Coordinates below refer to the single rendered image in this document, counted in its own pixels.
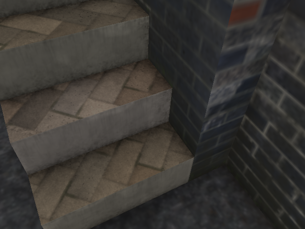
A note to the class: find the stairs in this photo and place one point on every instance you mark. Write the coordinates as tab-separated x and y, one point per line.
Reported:
86	111

